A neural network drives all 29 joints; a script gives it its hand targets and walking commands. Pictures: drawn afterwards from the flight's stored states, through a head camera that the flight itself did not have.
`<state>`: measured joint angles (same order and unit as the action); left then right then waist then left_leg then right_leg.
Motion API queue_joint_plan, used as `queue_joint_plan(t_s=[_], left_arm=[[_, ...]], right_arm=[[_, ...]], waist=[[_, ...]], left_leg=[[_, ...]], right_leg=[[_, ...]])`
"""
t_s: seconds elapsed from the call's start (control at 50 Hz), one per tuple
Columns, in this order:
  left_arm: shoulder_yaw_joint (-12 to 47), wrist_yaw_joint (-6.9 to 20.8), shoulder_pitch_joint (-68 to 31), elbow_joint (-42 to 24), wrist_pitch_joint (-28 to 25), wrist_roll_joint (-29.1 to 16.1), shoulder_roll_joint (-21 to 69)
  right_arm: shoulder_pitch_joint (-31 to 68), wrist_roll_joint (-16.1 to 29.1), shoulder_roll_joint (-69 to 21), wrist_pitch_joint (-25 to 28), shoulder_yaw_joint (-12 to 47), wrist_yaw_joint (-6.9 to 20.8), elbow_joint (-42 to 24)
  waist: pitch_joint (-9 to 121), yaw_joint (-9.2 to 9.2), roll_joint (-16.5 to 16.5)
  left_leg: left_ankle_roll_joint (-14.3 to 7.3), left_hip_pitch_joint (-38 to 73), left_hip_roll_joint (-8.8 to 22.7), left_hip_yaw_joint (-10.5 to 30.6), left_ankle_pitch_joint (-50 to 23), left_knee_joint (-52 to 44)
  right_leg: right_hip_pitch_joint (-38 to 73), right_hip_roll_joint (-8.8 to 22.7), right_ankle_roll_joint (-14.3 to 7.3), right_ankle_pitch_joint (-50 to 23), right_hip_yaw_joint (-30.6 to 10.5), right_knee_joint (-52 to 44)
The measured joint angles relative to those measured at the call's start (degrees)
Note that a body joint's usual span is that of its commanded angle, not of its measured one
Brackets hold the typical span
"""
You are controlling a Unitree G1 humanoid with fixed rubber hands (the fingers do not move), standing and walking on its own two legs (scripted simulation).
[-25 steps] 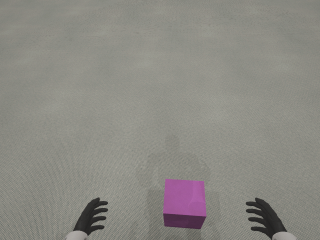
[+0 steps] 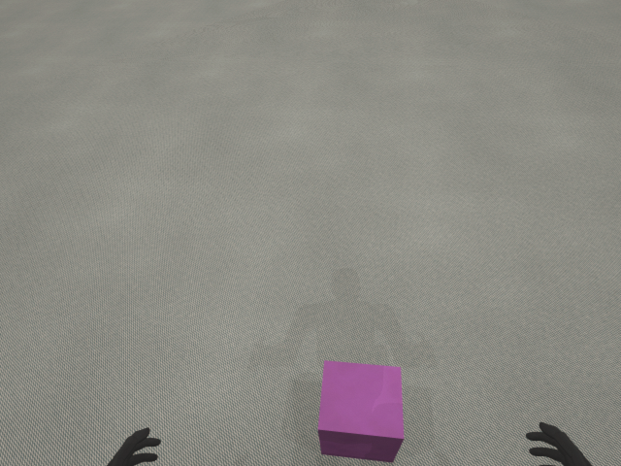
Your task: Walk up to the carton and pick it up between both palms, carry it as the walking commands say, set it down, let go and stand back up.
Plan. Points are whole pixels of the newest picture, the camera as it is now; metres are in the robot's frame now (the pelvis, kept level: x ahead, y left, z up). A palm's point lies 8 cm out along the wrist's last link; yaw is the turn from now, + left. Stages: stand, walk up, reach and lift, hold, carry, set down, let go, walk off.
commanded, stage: stand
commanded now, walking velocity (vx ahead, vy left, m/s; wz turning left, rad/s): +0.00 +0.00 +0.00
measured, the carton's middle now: (359, 412) +0.39 -0.06 -0.65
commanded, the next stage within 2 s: none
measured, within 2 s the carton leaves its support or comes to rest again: neither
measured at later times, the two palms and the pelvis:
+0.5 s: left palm out of the picture +0.09 +0.30 -0.09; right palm out of the picture +0.10 -0.30 -0.09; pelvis -0.01 +0.00 +0.01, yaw +0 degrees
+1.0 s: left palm out of the picture +0.07 +0.31 -0.09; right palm out of the picture +0.07 -0.31 -0.09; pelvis -0.02 +0.00 +0.01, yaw +0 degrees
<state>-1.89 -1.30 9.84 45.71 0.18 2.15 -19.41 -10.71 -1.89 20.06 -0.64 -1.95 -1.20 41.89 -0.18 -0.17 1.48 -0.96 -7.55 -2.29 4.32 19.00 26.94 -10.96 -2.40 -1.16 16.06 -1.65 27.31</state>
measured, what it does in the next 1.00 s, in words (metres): stands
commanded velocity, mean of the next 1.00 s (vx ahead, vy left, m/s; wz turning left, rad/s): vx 0.00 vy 0.00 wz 0.00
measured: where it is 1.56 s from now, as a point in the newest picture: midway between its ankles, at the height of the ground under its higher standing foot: outside the picture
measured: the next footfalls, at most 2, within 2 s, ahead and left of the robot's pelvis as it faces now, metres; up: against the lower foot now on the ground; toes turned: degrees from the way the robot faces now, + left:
none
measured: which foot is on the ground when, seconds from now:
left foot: down 0.00-1.00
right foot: down 0.00-1.00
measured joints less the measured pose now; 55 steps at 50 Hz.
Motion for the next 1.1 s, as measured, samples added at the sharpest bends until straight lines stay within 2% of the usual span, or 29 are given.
queue_joint_plan(t_s=[0.5,1.1], left_arm=[[0.44,0.24,-1.97,8.65,-0.49,-0.59,-0.86],[0.94,0.73,-2.89,13.42,-0.85,-1.15,-2.14]], right_arm=[[0.50,0.27,1.14,1.18,1.27,-0.37,8.28],[1.91,0.83,2.17,1.53,1.95,0.09,14.00]], waist=[[-0.01,-0.21,-0.42],[-0.94,-0.25,-0.71]], left_leg=[[0.29,2.99,0.28,0.26,-3.16,-4.79],[0.16,3.55,0.05,0.28,-5.76,-7.21]], right_leg=[[2.98,0.00,-0.27,-3.02,0.13,-4.60],[3.69,0.39,-0.01,-5.67,0.08,-7.24]])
